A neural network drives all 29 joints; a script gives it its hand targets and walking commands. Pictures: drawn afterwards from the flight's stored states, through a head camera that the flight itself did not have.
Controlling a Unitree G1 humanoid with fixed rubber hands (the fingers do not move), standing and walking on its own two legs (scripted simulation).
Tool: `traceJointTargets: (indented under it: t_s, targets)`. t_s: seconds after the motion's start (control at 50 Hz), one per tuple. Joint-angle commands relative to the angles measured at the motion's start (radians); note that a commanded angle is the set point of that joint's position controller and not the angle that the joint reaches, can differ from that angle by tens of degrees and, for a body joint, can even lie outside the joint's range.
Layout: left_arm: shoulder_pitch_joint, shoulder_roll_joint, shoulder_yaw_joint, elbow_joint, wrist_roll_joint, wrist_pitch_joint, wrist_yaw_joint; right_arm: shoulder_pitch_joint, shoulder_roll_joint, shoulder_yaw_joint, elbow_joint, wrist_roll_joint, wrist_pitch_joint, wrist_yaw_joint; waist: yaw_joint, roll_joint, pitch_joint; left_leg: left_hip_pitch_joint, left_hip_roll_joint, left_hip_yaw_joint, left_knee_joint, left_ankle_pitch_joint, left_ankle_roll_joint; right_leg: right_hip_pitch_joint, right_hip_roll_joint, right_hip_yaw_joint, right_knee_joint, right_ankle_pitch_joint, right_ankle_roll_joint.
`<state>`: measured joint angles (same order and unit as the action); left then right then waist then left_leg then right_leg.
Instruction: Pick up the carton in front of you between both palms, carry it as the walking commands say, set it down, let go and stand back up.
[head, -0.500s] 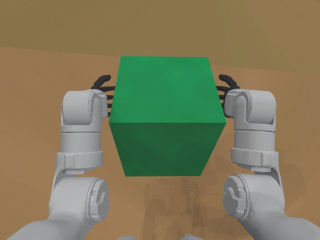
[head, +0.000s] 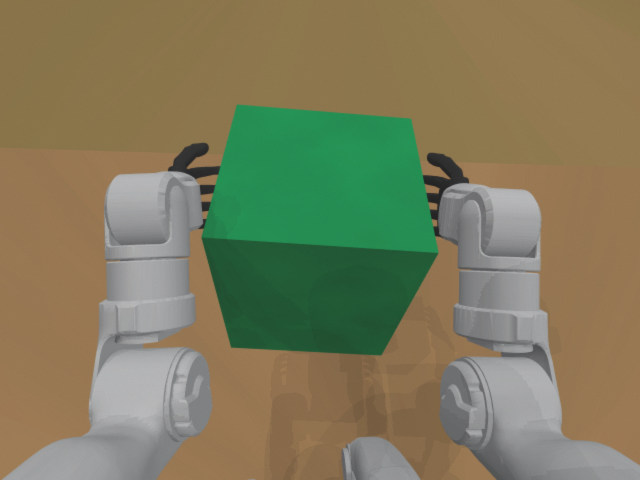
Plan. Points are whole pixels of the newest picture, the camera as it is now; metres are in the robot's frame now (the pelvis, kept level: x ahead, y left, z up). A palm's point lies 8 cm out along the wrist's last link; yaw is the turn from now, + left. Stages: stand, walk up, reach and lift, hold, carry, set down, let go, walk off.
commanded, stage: carry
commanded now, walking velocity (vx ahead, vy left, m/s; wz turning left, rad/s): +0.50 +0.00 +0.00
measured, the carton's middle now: (315, 240) +0.39 -0.02 +0.07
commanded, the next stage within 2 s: none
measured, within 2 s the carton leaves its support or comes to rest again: neither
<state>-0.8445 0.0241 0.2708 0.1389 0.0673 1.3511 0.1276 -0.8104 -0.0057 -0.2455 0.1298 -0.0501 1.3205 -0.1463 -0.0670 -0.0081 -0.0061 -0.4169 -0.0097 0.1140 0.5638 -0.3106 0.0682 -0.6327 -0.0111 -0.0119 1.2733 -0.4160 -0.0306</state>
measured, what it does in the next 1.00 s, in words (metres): climbs: right foot, then left foot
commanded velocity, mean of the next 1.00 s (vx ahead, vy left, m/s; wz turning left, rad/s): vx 0.50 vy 0.00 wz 0.00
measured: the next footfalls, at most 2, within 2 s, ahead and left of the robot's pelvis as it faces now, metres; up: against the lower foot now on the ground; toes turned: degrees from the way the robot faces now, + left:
right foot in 0.26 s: +0.34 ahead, -0.12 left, +0.02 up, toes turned -5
left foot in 0.70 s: +0.59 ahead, +0.09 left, +0.04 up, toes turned +6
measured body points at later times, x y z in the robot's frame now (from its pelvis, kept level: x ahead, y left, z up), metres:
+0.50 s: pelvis +0.28 -0.04 +0.03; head +0.33 -0.05 +0.47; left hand +0.66 +0.14 +0.17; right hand +0.69 -0.16 +0.17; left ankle +0.32 +0.09 -0.62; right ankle +0.30 -0.12 -0.71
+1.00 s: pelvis +0.57 +0.01 +0.05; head +0.61 +0.02 +0.50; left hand +0.97 +0.15 +0.20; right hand +0.95 -0.16 +0.20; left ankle +0.55 +0.08 -0.69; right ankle +0.66 -0.13 -0.61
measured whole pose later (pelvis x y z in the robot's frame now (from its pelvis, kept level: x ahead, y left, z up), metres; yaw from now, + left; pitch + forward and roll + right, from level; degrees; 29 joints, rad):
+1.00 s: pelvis +0.57 +0.01 +0.05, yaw +0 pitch +5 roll -1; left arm -0.85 0.02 0.28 0.05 0.07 1.35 0.13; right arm -0.82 0.00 -0.26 0.04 -0.03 1.32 -0.15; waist -0.06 -0.02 -0.01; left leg -0.30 -0.01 0.11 0.49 -0.37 0.06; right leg -0.78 -0.06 -0.03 1.06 -0.33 -0.02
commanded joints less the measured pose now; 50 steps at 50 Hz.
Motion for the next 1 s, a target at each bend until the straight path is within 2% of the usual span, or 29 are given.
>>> traceJointTargets:
  t_s: [0.0,0.06,0.16,0.2,0.22,0.24,0.26,0.28,0.3,0.32,0.34,0.38,0.46,0.5,0.54,0.6,0.62,0.64,0.66,0.68,0.7,0.72,0.74,0.76,0.78,0.82,0.86,0.92,0.98]
  targets:
    - [-0.741,-1.064,-0.557,-0.139,-0.385,-0.047,-0.175,-0.906,1.129,0.600,-0.220,0.520,-0.023,0.253,0.013,0.115,-0.544,0.554,0.272,-0.377,-0.156,0.289,0.162,-0.198,-0.034,0.006,-0.049,0.025,0.008]
    - [-0.735,-1.024,-0.572,-0.171,-0.362,-0.041,-0.160,-0.879,1.087,0.606,-0.234,0.513,-0.014,0.249,0.001,0.121,-0.514,0.560,0.263,-0.316,-0.177,0.321,0.174,-0.220,-0.048,-0.019,-0.210,0.072,0.019]
    - [-0.684,-0.994,-0.585,-0.088,-0.351,-0.023,-0.177,-0.786,1.036,0.593,-0.125,0.465,0.003,0.253,-0.001,0.155,-0.447,0.516,0.214,-0.163,-0.148,0.536,0.110,-0.038,0.006,-0.121,-0.542,0.185,-0.010]
    - [-0.680,-1.004,-0.580,-0.035,-0.365,-0.021,-0.193,-0.766,1.036,0.581,-0.067,0.445,0.003,0.258,0.034,0.177,-0.453,0.477,0.197,-0.095,-0.045,0.744,0.068,0.142,0.070,-0.191,-0.668,0.181,-0.032]
    - [-0.668,-1.017,-0.572,0.000,-0.371,-0.023,-0.201,-0.754,1.045,0.574,-0.038,0.440,0.002,0.260,0.078,0.147,-0.504,0.411,0.171,-0.027,0.101,0.802,0.028,0.355,0.094,-0.227,-0.760,0.237,-0.046]
    - [-0.640,-1.033,-0.558,0.033,-0.377,-0.028,-0.210,-0.759,1.050,0.568,-0.023,0.434,0.000,0.262,0.134,0.087,-0.584,0.246,0.152,-0.004,0.264,0.630,-0.014,0.627,0.018,-0.137,-0.752,0.212,-0.065]
    - [-0.641,-1.017,-0.540,0.046,-0.369,-0.038,-0.215,-0.766,1.080,0.563,-0.002,0.435,0.000,0.267,0.142,-0.157,-0.688,-0.059,0.056,-0.017,0.526,0.260,-0.067,0.900,-0.271,0.373,-0.778,0.137,-0.184]
    - [-0.652,-1.038,-0.540,0.045,-0.380,-0.049,-0.221,-0.805,1.075,0.555,-0.007,0.426,-0.005,0.269,0.171,-0.319,-0.629,-0.317,-0.082,-0.072,0.721,-0.202,-0.075,0.973,-0.336,0.663,-0.902,0.288,-0.277]
    - [-0.700,-1.058,-0.554,-0.010,-0.406,-0.051,-0.227,-0.808,1.093,0.558,-0.013,0.414,-0.011,0.261,0.151,-0.228,-0.582,-0.408,-0.017,-0.150,0.855,-0.206,-0.042,0.957,-0.336,0.580,-0.854,0.363,-0.280]
    - [-0.753,-1.103,-0.576,-0.063,-0.439,-0.056,-0.233,-0.817,1.089,0.551,-0.040,0.409,-0.016,0.252,0.158,-0.110,-0.560,-0.428,0.008,-0.146,0.877,-0.179,-0.031,0.897,-0.308,0.492,-0.820,0.430,-0.264]
    - [-0.816,-1.128,-0.597,-0.126,-0.472,-0.061,-0.236,-0.814,1.096,0.548,-0.055,0.403,-0.020,0.241,0.144,-0.042,-0.529,-0.426,0.039,-0.149,0.827,-0.134,-0.027,0.826,-0.286,0.412,-0.822,0.447,-0.228]
    - [-0.880,-1.156,-0.626,-0.208,-0.520,-0.065,-0.238,-0.794,1.086,0.535,-0.098,0.387,-0.024,0.216,0.121,-0.064,-0.536,-0.383,0.059,-0.143,0.733,-0.087,-0.027,0.764,-0.254,0.328,-0.852,0.360,-0.186]
    - [-0.857,-1.122,-0.645,-0.270,-0.538,-0.057,-0.235,-0.747,1.034,0.551,-0.154,0.355,-0.024,0.180,0.128,-0.090,-0.531,-0.422,0.066,-0.098,0.600,-0.068,-0.045,0.759,-0.254,0.253,-0.882,0.362,-0.219]
    - [-0.832,-1.088,-0.646,-0.274,-0.530,-0.048,-0.232,-0.737,1.003,0.559,-0.164,0.343,-0.017,0.172,0.138,-0.099,-0.510,-0.414,0.076,-0.082,0.476,-0.023,-0.053,0.752,-0.247,0.204,-0.892,0.395,-0.217]
    - [-0.788,-1.059,-0.643,-0.240,-0.512,-0.038,-0.233,-0.711,0.982,0.566,-0.140,0.335,-0.007,0.173,0.142,-0.118,-0.485,-0.358,0.070,-0.060,0.338,0.051,-0.050,0.733,-0.224,0.144,-0.889,0.462,-0.191]
    - [-0.741,-1.031,-0.632,-0.161,-0.481,-0.029,-0.238,-0.687,0.973,0.569,-0.075,0.333,0.006,0.190,0.144,-0.135,-0.441,-0.243,0.017,0.018,0.147,0.093,-0.035,0.711,-0.193,0.057,-0.859,0.603,-0.150]
    - [-0.734,-1.027,-0.625,-0.135,-0.471,-0.028,-0.239,-0.683,0.976,0.566,-0.048,0.337,0.009,0.197,0.134,-0.145,-0.433,-0.179,-0.009,0.049,0.087,0.084,-0.026,0.696,-0.187,0.030,-0.832,0.658,-0.132]
    - [-0.725,-1.027,-0.617,-0.106,-0.463,-0.028,-0.240,-0.682,0.982,0.559,-0.019,0.342,0.010,0.205,0.104,-0.148,-0.447,-0.067,-0.047,0.087,0.018,0.086,-0.015,0.673,-0.177,-0.010,-0.758,0.777,-0.107]
    - [-0.719,-1.033,-0.610,-0.078,-0.460,-0.028,-0.241,-0.672,0.992,0.549,0.017,0.346,0.008,0.213,0.054,-0.120,-0.497,0.140,-0.072,0.125,-0.063,0.137,-0.001,0.610,-0.148,-0.077,-0.621,0.845,-0.068]
    - [-0.718,-1.034,-0.601,-0.053,-0.451,-0.031,-0.243,-0.656,1.000,0.535,0.047,0.352,0.003,0.221,0.005,-0.059,-0.575,0.411,0.014,0.019,-0.045,0.099,0.022,0.449,-0.131,-0.102,-0.451,0.670,-0.024]
    - [-0.729,-1.060,-0.586,-0.026,-0.448,-0.029,-0.248,-0.658,0.987,0.513,0.066,0.348,-0.004,0.228,-0.015,0.187,-0.680,0.666,0.305,-0.495,-0.085,0.015,0.151,0.160,-0.034,-0.092,-0.175,0.326,0.034]
    - [-0.749,-1.066,-0.578,-0.033,-0.445,-0.033,-0.248,-0.670,1.022,0.518,0.061,0.363,-0.015,0.233,-0.029,0.328,-0.628,0.742,0.358,-0.767,-0.211,0.137,0.229,-0.103,0.101,-0.033,0.008,-0.102,0.041]
    - [-0.791,-1.090,-0.583,-0.047,-0.444,-0.040,-0.242,-0.721,1.043,0.522,0.008,0.389,-0.019,0.239,-0.012,0.234,-0.582,0.729,0.364,-0.690,-0.149,0.214,0.233,-0.193,0.036,0.044,0.137,-0.111,0.008]
    - [-0.801,-1.090,-0.577,-0.068,-0.440,-0.045,-0.235,-0.784,1.084,0.550,-0.043,0.425,-0.024,0.244,-0.015,0.121,-0.559,0.663,0.329,-0.600,-0.112,0.300,0.212,-0.207,0.009,0.048,0.152,-0.076,-0.004]
    - [-0.803,-1.098,-0.573,-0.082,-0.436,-0.046,-0.225,-0.850,1.111,0.573,-0.104,0.461,-0.028,0.247,0.002,0.062,-0.525,0.591,0.306,-0.507,-0.113,0.326,0.176,-0.201,-0.021,0.053,0.099,-0.036,-0.010]
    - [-0.784,-1.090,-0.565,-0.118,-0.426,-0.046,-0.201,-0.909,1.135,0.596,-0.186,0.503,-0.030,0.247,0.025,0.084,-0.535,0.531,0.276,-0.419,-0.143,0.244,0.138,-0.162,-0.036,0.041,0.020,0.015,-0.007]
    - [-0.760,-1.073,-0.565,-0.145,-0.413,-0.045,-0.181,-0.901,1.121,0.597,-0.224,0.512,-0.025,0.242,0.023,0.115,-0.546,0.529,0.274,-0.387,-0.158,0.238,0.153,-0.178,-0.037,0.017,-0.008,0.026,0.002]
    - [-0.746,-1.032,-0.573,-0.178,-0.387,-0.038,-0.162,-0.870,1.077,0.600,-0.243,0.504,-0.011,0.237,0.008,0.117,-0.528,0.553,0.274,-0.341,-0.180,0.253,0.179,-0.236,-0.054,-0.007,-0.136,0.054,0.018]
    - [-0.706,-1.005,-0.586,-0.143,-0.367,-0.025,-0.164,-0.810,1.043,0.599,-0.193,0.480,0.003,0.239,-0.001,0.132,-0.488,0.538,0.245,-0.250,-0.182,0.361,0.155,-0.184,-0.051,-0.042,-0.333,0.137,0.015]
